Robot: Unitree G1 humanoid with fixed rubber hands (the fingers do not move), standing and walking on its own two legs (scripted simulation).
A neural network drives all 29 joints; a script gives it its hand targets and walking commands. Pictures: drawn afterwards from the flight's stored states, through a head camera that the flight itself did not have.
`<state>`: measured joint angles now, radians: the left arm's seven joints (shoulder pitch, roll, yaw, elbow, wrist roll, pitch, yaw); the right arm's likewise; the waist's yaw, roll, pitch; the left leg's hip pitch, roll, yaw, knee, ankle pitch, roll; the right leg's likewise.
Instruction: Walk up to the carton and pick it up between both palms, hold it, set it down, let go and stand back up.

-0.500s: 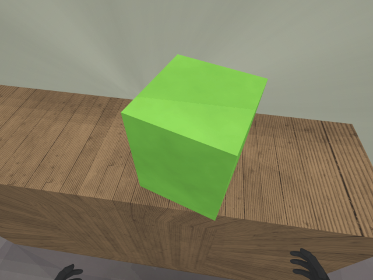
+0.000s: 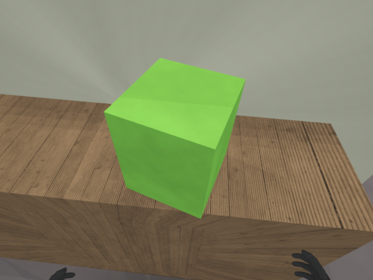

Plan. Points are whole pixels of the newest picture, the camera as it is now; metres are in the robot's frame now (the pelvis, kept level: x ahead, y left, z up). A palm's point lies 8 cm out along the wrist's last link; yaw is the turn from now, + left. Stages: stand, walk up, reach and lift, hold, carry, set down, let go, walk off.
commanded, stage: walk up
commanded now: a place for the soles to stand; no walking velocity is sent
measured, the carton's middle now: (180, 138) +0.40 +0.02 +0.09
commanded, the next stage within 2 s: none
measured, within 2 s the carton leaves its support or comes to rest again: neither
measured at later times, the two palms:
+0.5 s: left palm out of the picture +0.11 +0.29 -0.09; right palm out of the picture +0.13 -0.28 -0.07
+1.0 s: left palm out of the picture +0.13 +0.28 -0.08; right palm (316, 275) +0.16 -0.28 -0.07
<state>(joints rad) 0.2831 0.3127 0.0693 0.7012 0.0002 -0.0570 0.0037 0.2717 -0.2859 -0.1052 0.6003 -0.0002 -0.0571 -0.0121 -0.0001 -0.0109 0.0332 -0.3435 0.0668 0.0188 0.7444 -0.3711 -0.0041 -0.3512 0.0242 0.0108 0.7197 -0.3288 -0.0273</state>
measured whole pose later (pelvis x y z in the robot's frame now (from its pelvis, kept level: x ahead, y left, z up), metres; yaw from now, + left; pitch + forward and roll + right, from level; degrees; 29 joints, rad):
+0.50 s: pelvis +0.01 +0.00 +0.00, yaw +0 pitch -1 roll +0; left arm 0.27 0.32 0.07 0.73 0.00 -0.06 0.00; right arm 0.28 -0.29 -0.11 0.60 0.00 -0.06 -0.01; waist 0.00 0.00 0.03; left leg -0.34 0.06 0.02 0.74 -0.38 0.00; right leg -0.36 0.02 0.01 0.74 -0.36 -0.02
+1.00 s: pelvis +0.02 +0.00 +0.00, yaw +0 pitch +0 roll +0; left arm 0.22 0.32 0.07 0.73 0.00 -0.06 0.00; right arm 0.22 -0.29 -0.11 0.60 0.00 -0.05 -0.01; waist 0.00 0.00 0.03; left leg -0.34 0.06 0.02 0.74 -0.39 0.00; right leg -0.37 0.02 0.01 0.75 -0.38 -0.02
